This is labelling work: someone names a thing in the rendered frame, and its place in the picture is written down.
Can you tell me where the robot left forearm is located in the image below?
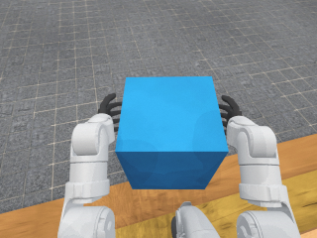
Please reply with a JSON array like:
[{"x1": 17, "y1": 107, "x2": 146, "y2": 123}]
[{"x1": 57, "y1": 113, "x2": 115, "y2": 238}]

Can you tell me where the robot right upper arm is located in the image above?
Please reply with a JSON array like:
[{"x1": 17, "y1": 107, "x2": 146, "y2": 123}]
[{"x1": 236, "y1": 210, "x2": 300, "y2": 238}]

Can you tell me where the robot right forearm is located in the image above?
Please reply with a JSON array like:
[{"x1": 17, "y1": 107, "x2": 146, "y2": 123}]
[{"x1": 226, "y1": 116, "x2": 301, "y2": 238}]

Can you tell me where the robot left hand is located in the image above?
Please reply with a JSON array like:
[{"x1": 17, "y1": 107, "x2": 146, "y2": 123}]
[{"x1": 97, "y1": 93, "x2": 123, "y2": 132}]

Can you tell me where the robot right thigh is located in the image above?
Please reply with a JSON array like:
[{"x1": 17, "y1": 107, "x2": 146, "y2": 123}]
[{"x1": 175, "y1": 205, "x2": 221, "y2": 238}]

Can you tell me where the robot right hand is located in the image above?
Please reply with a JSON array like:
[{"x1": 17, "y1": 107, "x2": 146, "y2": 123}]
[{"x1": 218, "y1": 95, "x2": 243, "y2": 135}]

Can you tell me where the right robot shin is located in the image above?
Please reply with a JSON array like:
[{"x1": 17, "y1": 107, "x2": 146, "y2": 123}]
[{"x1": 176, "y1": 201, "x2": 192, "y2": 238}]

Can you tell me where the carton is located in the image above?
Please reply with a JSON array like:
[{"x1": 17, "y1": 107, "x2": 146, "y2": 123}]
[{"x1": 115, "y1": 76, "x2": 229, "y2": 189}]

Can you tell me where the robot left upper arm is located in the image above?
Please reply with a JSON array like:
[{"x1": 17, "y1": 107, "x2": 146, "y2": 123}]
[{"x1": 58, "y1": 205, "x2": 116, "y2": 238}]

